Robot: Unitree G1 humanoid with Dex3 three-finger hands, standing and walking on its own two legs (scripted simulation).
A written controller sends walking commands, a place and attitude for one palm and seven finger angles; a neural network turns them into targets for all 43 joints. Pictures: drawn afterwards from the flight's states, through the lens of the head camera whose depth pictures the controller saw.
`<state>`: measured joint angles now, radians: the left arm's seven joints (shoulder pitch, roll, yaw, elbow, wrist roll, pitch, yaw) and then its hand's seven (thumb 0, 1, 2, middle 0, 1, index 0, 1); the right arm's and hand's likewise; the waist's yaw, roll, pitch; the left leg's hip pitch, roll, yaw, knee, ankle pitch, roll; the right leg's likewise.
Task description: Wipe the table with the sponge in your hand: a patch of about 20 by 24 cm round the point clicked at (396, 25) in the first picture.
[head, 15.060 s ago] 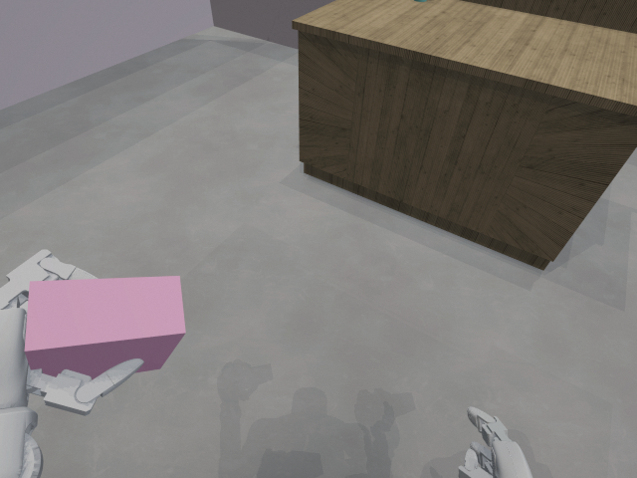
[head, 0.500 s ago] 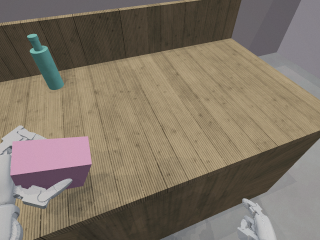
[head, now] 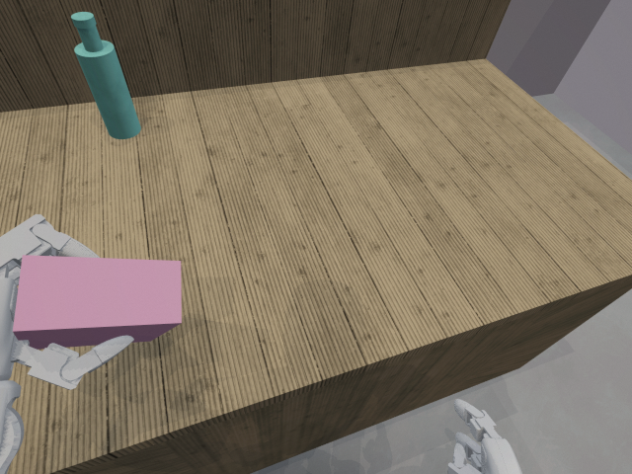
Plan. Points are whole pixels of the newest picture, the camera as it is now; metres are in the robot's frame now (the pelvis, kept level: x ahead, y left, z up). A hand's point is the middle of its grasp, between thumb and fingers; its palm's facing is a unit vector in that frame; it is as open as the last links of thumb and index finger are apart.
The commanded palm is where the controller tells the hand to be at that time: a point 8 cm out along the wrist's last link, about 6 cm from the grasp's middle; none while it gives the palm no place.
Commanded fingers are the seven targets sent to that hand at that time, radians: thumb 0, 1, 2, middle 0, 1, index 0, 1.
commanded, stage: come to a stop and stand still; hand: left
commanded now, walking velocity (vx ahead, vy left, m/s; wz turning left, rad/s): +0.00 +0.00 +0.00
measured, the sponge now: (121, 306) +0.23 +0.22 +0.13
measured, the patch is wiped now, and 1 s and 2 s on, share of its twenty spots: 0.00 0.00 0.00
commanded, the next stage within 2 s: look again from close up in 0.28 s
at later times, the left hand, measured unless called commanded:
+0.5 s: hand (55, 301) +0.22 +0.26 +0.16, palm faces +0.39 -0.85 -0.36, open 10.0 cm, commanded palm +0.16 +0.29 +0.18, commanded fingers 0.00 0.10 1.30 -1.20 -1.60 -1.20 -1.60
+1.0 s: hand (98, 302) +0.22 +0.23 +0.16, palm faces +0.37 -0.85 -0.37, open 10.0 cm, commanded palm +0.16 +0.26 +0.18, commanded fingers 0.00 0.10 1.30 -1.20 -1.60 -1.20 -1.60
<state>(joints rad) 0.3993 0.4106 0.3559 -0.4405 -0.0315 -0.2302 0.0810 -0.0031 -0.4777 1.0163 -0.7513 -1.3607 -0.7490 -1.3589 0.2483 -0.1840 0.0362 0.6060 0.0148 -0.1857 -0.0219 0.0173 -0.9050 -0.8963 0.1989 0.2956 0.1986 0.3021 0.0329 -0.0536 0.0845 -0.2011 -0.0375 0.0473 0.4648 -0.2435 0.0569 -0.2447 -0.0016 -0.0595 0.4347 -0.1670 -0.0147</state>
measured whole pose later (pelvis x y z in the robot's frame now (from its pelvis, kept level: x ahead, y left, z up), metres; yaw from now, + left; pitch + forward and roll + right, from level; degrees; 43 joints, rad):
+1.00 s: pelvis +0.00 -0.02 +0.00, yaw -1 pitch -1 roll +0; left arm 0.41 0.37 0.36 -0.46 -0.05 -0.19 0.10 0.00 -0.48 1.02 -0.75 -1.36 -0.75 -1.36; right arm 0.21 -0.19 0.02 0.58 0.02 -0.14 -0.02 0.02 -0.90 -0.90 0.20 0.30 0.20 0.30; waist 0.02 -0.04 0.06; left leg -0.21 -0.01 0.04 0.46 -0.24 0.03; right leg -0.24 0.03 -0.06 0.41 -0.15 -0.04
